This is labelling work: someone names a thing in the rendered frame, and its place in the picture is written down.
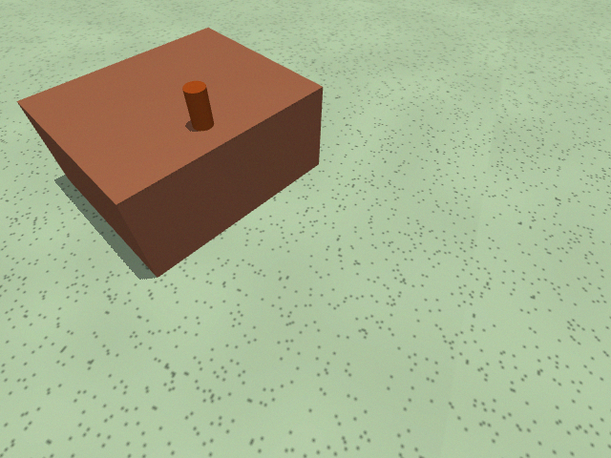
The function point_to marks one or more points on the can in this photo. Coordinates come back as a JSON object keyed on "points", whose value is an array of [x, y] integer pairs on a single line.
{"points": [[197, 100]]}

